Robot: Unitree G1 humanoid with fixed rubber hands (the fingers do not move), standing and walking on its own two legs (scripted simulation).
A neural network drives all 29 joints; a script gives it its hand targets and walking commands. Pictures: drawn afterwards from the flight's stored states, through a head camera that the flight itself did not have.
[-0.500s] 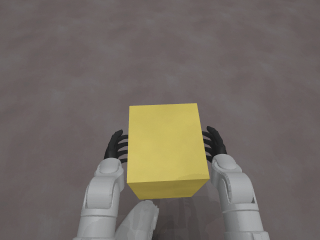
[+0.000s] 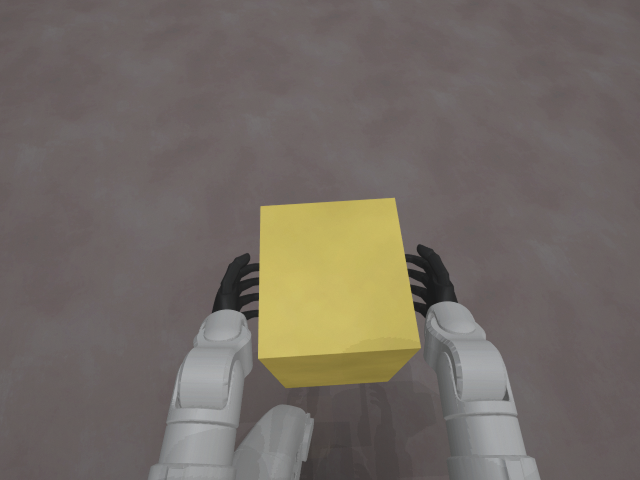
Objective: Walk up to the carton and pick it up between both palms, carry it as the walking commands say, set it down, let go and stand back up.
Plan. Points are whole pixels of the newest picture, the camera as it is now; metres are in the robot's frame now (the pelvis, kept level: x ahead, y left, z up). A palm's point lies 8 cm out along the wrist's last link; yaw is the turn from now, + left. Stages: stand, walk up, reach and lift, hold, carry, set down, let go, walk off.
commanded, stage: carry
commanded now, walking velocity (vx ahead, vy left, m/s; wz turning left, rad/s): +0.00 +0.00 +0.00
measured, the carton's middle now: (332, 305) +0.33 +0.02 -0.05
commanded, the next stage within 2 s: none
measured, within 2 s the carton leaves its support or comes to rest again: neither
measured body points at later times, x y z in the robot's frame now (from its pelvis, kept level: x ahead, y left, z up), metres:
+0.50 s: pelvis +0.68 -0.04 +0.01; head +0.74 -0.02 +0.45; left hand +1.00 +0.06 +0.00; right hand +0.98 -0.20 +0.02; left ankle +0.50 +0.04 -0.49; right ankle +0.59 -0.10 -0.66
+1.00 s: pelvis +1.30 -0.05 -0.01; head +1.35 -0.05 +0.44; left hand +1.64 +0.01 +0.01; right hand +1.58 -0.24 +0.02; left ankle +1.06 +0.01 -0.57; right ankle +1.38 -0.11 -0.67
